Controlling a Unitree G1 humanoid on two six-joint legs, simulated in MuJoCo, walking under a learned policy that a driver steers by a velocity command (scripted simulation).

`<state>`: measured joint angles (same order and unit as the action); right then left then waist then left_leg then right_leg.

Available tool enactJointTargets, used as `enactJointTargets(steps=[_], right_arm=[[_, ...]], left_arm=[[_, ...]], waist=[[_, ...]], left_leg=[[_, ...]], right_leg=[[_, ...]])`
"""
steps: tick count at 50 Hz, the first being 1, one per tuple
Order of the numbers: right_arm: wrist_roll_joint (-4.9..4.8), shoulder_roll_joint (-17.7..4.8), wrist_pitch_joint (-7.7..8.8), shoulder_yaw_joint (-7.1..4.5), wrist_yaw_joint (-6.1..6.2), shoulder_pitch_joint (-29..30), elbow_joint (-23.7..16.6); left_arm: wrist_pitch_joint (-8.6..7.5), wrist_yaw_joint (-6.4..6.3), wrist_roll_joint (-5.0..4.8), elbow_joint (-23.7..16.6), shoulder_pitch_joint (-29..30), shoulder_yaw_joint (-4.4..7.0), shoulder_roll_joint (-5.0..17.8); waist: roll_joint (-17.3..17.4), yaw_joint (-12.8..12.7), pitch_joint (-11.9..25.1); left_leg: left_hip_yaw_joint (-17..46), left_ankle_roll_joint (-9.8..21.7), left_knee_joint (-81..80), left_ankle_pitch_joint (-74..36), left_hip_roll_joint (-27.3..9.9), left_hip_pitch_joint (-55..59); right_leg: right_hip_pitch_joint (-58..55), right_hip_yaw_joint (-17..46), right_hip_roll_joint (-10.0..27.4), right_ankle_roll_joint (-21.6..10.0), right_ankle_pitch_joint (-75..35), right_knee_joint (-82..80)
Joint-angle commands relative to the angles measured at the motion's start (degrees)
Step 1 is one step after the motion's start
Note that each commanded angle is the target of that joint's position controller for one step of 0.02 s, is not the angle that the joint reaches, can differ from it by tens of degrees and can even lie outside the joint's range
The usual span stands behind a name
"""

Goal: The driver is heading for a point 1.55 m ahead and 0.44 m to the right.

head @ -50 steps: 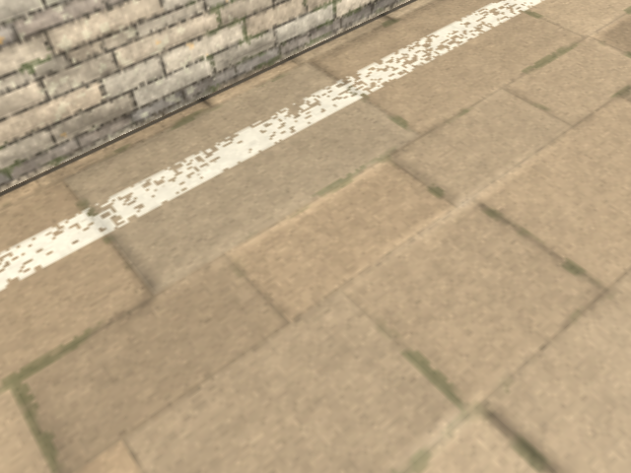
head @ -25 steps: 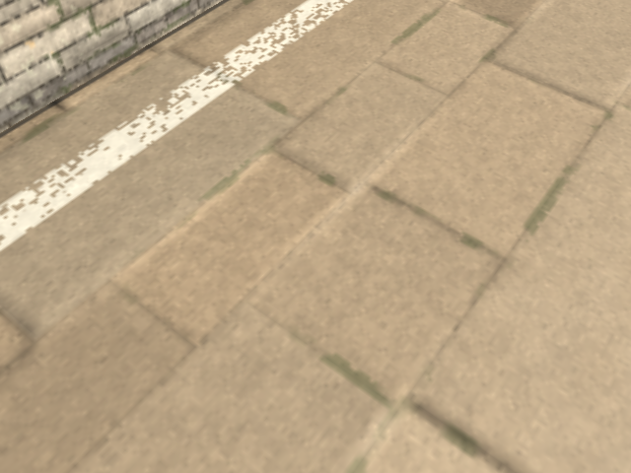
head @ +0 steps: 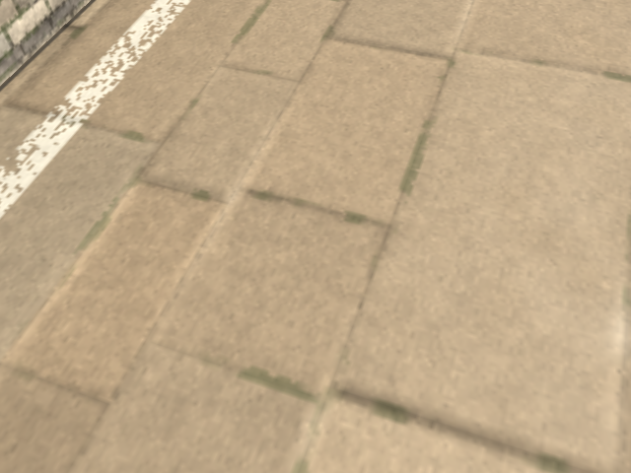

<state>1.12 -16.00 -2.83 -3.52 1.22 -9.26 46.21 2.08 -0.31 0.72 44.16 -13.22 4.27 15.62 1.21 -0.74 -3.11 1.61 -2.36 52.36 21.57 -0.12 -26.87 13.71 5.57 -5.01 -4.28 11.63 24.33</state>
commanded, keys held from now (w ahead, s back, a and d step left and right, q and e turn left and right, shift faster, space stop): e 0.30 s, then w+e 0.34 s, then w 0.14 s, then w+q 0.22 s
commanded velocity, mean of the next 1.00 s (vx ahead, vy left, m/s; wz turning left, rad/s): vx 0.24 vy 0.00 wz -0.44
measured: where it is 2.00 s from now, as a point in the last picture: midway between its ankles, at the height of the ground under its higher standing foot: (459, 348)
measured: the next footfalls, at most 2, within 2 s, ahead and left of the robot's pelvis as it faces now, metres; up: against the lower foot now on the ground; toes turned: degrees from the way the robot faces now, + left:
left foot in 0.18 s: +0.06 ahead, +0.12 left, +0.00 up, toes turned -10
right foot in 0.70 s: +0.08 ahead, -0.14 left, +0.00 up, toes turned -28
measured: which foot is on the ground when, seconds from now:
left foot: up 0.00-0.16, down 0.18-0.72, up 0.74-1.00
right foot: down 0.00-0.18, up 0.20-0.68, down 0.70-1.00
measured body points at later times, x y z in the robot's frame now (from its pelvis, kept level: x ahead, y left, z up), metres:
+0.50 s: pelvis +0.02 +0.03 +0.01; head +0.04 +0.05 +0.45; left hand +0.21 +0.27 -0.12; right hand +0.03 -0.26 -0.10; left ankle +0.02 +0.13 -0.74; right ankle -0.04 -0.09 -0.68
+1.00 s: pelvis +0.16 -0.11 +0.00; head +0.17 -0.13 +0.45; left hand +0.30 +0.11 -0.12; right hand +0.12 -0.38 -0.14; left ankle +0.30 -0.01 -0.67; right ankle +0.05 -0.12 -0.74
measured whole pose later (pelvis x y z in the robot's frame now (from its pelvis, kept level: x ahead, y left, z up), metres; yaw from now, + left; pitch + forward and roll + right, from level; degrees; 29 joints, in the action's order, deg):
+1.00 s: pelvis +0.16 -0.11 +0.00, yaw -24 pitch +0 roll +0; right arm 1.2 -16.3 0.1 -2.9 -3.3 -15.6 47.0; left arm -3.8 0.6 1.3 47.8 -20.8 0.9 13.4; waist 3.1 -0.1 -1.4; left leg 1.7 1.2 59.3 7.8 -2.6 -38.6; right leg -2.6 -4.2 -5.0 -5.3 15.4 12.1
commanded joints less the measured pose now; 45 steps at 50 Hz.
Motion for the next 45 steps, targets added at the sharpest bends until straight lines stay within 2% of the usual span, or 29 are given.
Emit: enactJointTargets(steps=[1, 6, 8, 9, 10, 11, 12, 13, 14, 15, 16, 18, 21, 24, 28, 31, 33, 34, 35, 36, 37, 38, 39, 40, 42, 43, 45], right_arm=[[-0.34, -3.8, 0.86, -0.39, 0.37, 2.5, -5.3], [-1.13, -4.3, 1.73, -0.09, 0.84, -0.3, -6.7], [-0.79, -4.1, 2.53, -0.01, 1.39, -5.0, -5.9], [0.07, -7.9, 3.01, -0.79, 2.03, -6.1, -6.0], [0.11, -12.9, 2.78, -1.36, 2.27, -2.8, -8.0], [0.32, -13.0, 2.24, -1.68, 1.71, -3.4, -7.9], [0.09, -9.0, 2.26, -0.62, 1.29, -1.6, -8.6], [-0.16, -6.5, 2.31, 0.05, 1.02, 1.6, -9.1], [0.14, -5.7, 2.26, 0.34, 1.04, 3.6, -9.9], [0.19, -5.7, 2.41, 0.35, 1.39, 3.5, -10.0], [0.47, -5.8, 2.53, 0.21, 1.28, 1.2, -9.7], [0.49, -6.5, 2.84, -0.27, 0.99, -2.8, -8.7], [0.45, -8.2, 3.76, -1.19, 0.79, -7.0, -7.0], [0.68, -8.6, 4.97, -1.68, 0.32, -8.7, -5.9], [0.86, -9.2, 6.03, -2.19, -0.52, -9.3, -4.9], [0.89, -10.3, 6.09, -2.65, -0.97, -9.8, -4.2], [0.45, -11.0, 5.63, -2.79, -1.29, -9.9, -3.5], [-0.18, -10.9, 5.30, -2.65, -1.41, -9.0, -3.3], [-0.38, -9.4, 5.22, -1.98, -1.58, -9.0, -3.1], [0.17, -5.6, 5.14, -0.52, -1.84, -8.7, -4.3], [0.97, -1.5, 5.28, 0.63, -2.52, -5.0, -9.1], [1.64, -7.0, 4.83, -0.66, -2.57, -4.6, -8.0], [0.58, -7.8, 5.16, -0.94, -3.27, -4.3, -7.4], [-0.14, -7.0, 5.57, -0.65, -3.79, -6.2, -5.9], [0.71, -6.5, 4.69, -0.48, -4.14, -10.3, -2.6], [0.74, -6.2, 4.18, -0.46, -4.33, -11.3, -1.8], [0.16, -5.2, 3.62, -0.38, -4.59, -10.0, -1.6]], left_arm=[[-0.23, -0.10, 0.34, -2.7, -2.9, 2.67, 10.1], [0.24, 0.59, 0.36, -3.9, 0.9, 3.05, 10.9], [0.41, 0.57, -0.56, -4.7, 4.6, 2.87, 10.3], [0.17, 0.48, -0.88, -5.4, 3.8, 2.09, 7.4], [-0.08, 0.27, -0.74, -5.7, -1.4, 1.00, 2.6], [0.26, -0.01, 1.12, -5.0, -1.0, 2.38, 8.5], [0.53, 0.22, 1.25, -4.2, -0.5, 3.06, 10.1], [0.90, 0.78, 1.11, -3.2, -0.8, 3.15, 9.6], [1.30, 1.49, 0.74, -2.5, -1.9, 3.13, 9.2], [1.63, 2.20, 0.51, -2.3, -2.5, 2.98, 8.8], [1.73, 2.68, 0.39, -2.3, -2.2, 2.71, 8.5], [1.84, 3.61, 0.66, -3.6, 1.5, 2.35, 8.3], [1.83, 4.62, 1.19, -5.0, 6.1, 1.90, 7.7], [1.28, 5.13, 1.34, -5.7, 7.8, 1.34, 6.4], [0.37, 5.81, 1.13, -7.5, 11.1, 0.35, 4.9], [-0.26, 6.00, 1.09, -8.7, 12.7, -0.11, 4.9], [-0.90, 5.64, 1.36, -8.5, 10.6, -0.33, 4.9], [-1.46, 5.18, 1.80, -7.2, 6.2, -0.43, 4.4], [-2.16, 4.43, 2.27, -4.1, -1.3, 0.21, 5.5], [-2.88, 3.33, 2.88, -1.4, -11.3, 1.53, 9.6], [-3.40, 2.36, 1.59, -2.6, -13.7, 2.48, 16.7], [-3.31, 1.74, 0.76, -2.7, -11.1, 1.95, 14.7], [-3.32, 1.49, 0.70, -3.0, -8.1, 0.90, 11.6], [-3.74, 1.43, 0.80, -2.9, -5.4, 0.01, 8.9], [-4.94, 0.95, 0.62, -3.3, -2.0, -1.01, 6.6], [-5.54, 0.91, 0.46, -2.7, -2.6, -1.16, 6.5], [-6.30, 0.92, 0.24, -1.1, -5.1, -1.07, 6.8]], waist=[[-7.9, -1.8, 5.5], [-9.0, -0.2, 6.5], [-7.7, 3.4, 6.3], [-1.0, 2.8, 6.8], [12.0, -0.6, 7.2], [11.0, 0.9, 6.9], [5.8, -0.3, 4.6], [4.3, -1.5, 2.2], [5.5, -2.3, 2.5], [7.5, -2.0, 2.8], [7.5, -0.8, 4.1], [8.0, 1.9, 3.5], [7.0, 4.1, 1.1], [5.8, 4.5, 0.4], [6.0, 4.7, -0.9], [6.4, 4.6, -1.3], [6.1, 3.1, -1.1], [4.6, 0.4, -0.2], [0.4, -2.9, 3.4], [-10.4, -7.2, 9.6], [-22.4, -7.2, 9.0], [-11.5, -6.3, 5.0], [-7.7, -4.0, 2.0], [-5.8, -1.6, 0.7], [-6.7, 1.0, 2.0], [-6.6, 1.5, 2.5], [-5.2, 1.3, 1.5]], left_leg=[[0.5, 0.3, -4.4, 1.5, 0.8, -3.7], [0.7, 1.9, -15.0, 1.6, 3.1, 6.8], [0.6, 2.6, -30.3, -7.7, 2.7, 17.3], [8.3, 4.4, -37.2, -7.2, -6.1, 23.5], [24.0, 9.0, -39.6, -15.3, -21.5, 28.6], [25.7, 15.3, -37.6, -22.2, -24.5, 21.5], [21.1, 15.7, -37.4, -23.0, -21.5, 18.9], [14.6, 14.1, -37.0, -22.9, -17.3, 16.5], [9.7, 12.4, -36.5, -23.6, -13.9, 17.0], [6.8, 12.4, -35.8, -27.5, -12.5, 18.4], [5.5, 12.3, -36.6, -22.0, -11.8, 20.4], [6.9, 12.5, -39.9, -5.6, -12.8, 24.3], [8.5, 12.9, -43.2, 3.3, -15.5, 28.2], [6.5, 13.1, -44.5, 3.8, -17.0, 29.0], [1.6, 12.5, -44.8, 3.9, -17.7, 24.9], [-2.0, 11.8, -43.2, 2.0, -17.7, 21.6], [-4.0, 11.3, -40.1, -3.8, -18.0, 18.9], [-6.6, 10.5, -35.4, -8.4, -17.1, 15.4], [-10.5, 9.3, -25.3, -15.2, -14.4, 10.6], [-15.7, 6.8, -6.7, -10.8, -9.5, 2.6], [-12.1, 4.1, 8.4, 12.3, -1.0, -16.7], [-3.9, 4.7, 14.0, 8.7, -3.0, -20.5], [-2.2, 5.3, 13.9, 2.3, -5.4, -19.3], [-1.9, 5.3, 11.1, -2.2, -6.7, -15.8], [-2.7, 4.2, 10.0, -7.2, -7.1, -10.6], [-2.9, 3.9, 11.1, -8.6, -6.2, -9.6], [-1.7, 3.5, 12.0, -10.6, -4.9, -11.3]], right_leg=[[-9.8, 16.6, 15.4, -10.4, -23.1, -2.7], [-5.2, 21.3, 13.5, -7.7, -26.4, -0.3], [0.3, 20.7, 9.8, -3.2, -18.4, 2.5], [6.5, 16.7, 5.6, 0.3, -5.6, 8.5], [16.4, 4.7, -4.2, 3.3, 18.7, 20.5], [16.8, 0.9, -2.9, 4.0, 24.4, 30.7], [16.0, 2.3, -0.8, 4.1, 21.0, 36.2], [15.5, 1.7, 0.0, 4.5, 17.1, 39.3], [15.4, 0.5, 0.2, 5.3, 14.1, 41.5], [16.3, -0.5, 0.3, 6.1, 12.7, 43.0], [17.1, -1.4, 0.9, 6.6, 11.1, 42.7], [20.7, -2.2, 2.1, 7.0, 9.4, 39.7], [24.5, -2.5, 3.7, 7.2, 8.3, 34.0], [24.1, -3.6, 5.2, 6.5, 7.6, 28.8], [19.0, -6.6, 6.8, 4.3, 7.8, 20.6], [13.1, -9.5, 6.4, 2.0, 9.8, 14.9], [7.0, -11.0, 5.1, 0.2, 9.5, 10.2], [-0.1, -11.9, 3.5, -0.7, 6.5, 5.6], [-11.4, -11.6, 1.1, -1.7, 5.4, 2.4], [-22.9, 2.0, 9.9, -3.4, 15.9, -4.4], [-28.1, 32.4, 25.7, -8.3, 29.1, -14.7], [-24.3, 31.9, 27.1, -10.9, 22.3, -14.5], [-20.8, 23.5, 24.2, -9.9, 12.4, -12.3], [-17.2, 15.9, 20.6, -7.8, 1.5, -12.3], [-14.8, 6.7, 15.9, -4.8, -11.1, -13.5], [-14.2, 4.0, 15.5, -4.4, -17.6, -13.3], [-13.8, 0.0, 15.2, -3.5, -25.0, -13.7]])
Keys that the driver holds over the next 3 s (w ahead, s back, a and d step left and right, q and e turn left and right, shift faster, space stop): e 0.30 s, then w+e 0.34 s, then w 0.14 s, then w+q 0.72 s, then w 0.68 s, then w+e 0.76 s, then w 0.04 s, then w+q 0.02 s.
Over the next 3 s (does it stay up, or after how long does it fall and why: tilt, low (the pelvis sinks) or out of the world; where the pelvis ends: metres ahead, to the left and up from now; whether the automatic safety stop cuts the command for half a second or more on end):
stays up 1.22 -0.36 0.00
